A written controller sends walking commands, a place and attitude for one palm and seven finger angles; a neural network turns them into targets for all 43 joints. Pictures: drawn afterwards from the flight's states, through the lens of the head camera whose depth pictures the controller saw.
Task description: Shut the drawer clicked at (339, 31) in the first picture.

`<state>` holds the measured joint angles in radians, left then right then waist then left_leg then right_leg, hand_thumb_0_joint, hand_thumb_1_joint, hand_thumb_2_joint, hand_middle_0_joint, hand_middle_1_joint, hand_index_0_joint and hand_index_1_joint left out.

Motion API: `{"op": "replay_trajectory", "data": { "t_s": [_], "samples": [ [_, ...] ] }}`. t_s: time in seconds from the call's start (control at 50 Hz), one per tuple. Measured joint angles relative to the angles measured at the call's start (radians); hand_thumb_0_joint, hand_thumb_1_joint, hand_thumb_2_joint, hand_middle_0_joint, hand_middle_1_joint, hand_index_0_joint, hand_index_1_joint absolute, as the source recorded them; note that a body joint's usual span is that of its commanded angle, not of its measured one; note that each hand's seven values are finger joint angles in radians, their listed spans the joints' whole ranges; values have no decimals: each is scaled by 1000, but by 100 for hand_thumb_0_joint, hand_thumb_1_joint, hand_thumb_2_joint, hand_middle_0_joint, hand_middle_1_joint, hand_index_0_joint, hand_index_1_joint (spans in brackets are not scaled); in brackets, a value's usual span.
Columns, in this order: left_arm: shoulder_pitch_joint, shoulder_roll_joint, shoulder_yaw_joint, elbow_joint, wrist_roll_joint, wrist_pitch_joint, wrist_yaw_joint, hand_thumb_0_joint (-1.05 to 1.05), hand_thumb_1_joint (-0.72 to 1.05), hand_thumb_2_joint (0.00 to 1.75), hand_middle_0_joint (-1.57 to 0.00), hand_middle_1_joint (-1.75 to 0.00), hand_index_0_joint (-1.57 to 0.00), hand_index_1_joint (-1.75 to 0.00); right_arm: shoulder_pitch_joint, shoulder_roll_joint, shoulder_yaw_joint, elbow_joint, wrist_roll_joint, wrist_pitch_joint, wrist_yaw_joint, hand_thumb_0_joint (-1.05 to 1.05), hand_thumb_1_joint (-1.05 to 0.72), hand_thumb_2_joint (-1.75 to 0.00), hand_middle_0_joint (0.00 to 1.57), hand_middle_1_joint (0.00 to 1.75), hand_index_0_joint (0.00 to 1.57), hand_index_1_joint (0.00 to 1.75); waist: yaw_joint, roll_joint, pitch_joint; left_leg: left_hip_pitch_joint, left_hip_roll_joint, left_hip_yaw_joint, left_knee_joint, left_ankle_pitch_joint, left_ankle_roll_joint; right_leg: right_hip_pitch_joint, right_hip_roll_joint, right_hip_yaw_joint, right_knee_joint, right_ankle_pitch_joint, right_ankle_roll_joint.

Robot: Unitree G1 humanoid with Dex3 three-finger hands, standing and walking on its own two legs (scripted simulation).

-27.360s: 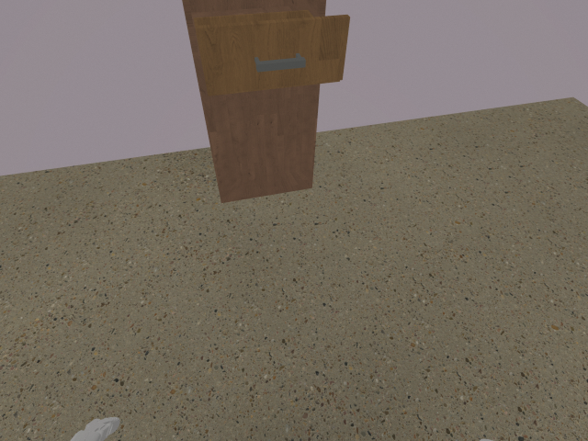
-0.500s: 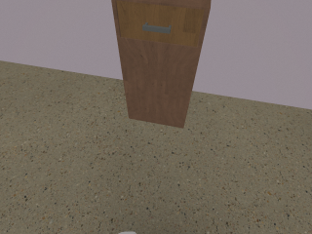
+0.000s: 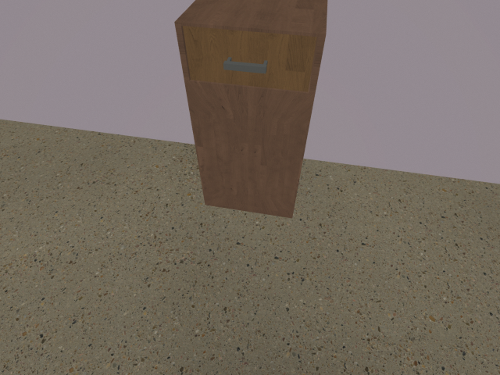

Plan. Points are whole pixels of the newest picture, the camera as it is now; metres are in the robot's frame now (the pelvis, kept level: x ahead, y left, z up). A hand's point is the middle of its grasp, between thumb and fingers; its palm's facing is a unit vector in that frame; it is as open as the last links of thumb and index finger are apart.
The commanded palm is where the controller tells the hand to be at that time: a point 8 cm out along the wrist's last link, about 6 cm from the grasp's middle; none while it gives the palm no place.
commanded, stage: let the arm hang, fingers relaxed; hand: left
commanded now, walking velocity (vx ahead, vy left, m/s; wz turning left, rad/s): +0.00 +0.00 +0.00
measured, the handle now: (246, 64) +0.98 +0.07 +0.03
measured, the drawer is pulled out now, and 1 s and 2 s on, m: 0.00 0.00 0.00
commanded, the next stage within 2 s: look to check the result in 0.20 s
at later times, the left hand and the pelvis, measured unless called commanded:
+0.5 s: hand out of the picture +0.01 +0.16 -0.18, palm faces +0.03 -0.98 -0.19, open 7.4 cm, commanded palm none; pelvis +0.01 -0.01 +0.00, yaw -1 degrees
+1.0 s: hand out of the picture +0.05 +0.18 -0.17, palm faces +0.02 -0.97 -0.24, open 7.4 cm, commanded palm none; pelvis +0.02 -0.02 +0.00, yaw +0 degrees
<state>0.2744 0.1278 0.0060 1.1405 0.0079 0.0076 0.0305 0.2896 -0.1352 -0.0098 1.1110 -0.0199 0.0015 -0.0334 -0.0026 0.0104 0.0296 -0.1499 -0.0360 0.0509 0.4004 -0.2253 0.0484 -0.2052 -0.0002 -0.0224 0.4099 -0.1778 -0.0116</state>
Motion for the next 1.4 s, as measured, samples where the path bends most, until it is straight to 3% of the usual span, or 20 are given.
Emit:
{"op": "replay_trajectory", "data": {
  "t_s": [0.48,1.4],
  "samples": [
    [-13,0,8,20,-3,-14,6,1,91,90,-20,-30,-20,-29,24,13,-1,41,2,-6,-5,0,-91,-90,20,30,19,30,-11,4,16,23,15,3,-8,-13,-15,17,16,3,-2,-14,-14],
    [-134,118,22,4,-2,-26,-15,1,91,90,-21,-30,-20,-29,-108,-122,-11,27,0,-8,9,0,-91,-90,20,30,20,30,-12,6,25,69,30,-12,-69,4,-34,68,32,-10,-68,1,-30]
  ]
}}
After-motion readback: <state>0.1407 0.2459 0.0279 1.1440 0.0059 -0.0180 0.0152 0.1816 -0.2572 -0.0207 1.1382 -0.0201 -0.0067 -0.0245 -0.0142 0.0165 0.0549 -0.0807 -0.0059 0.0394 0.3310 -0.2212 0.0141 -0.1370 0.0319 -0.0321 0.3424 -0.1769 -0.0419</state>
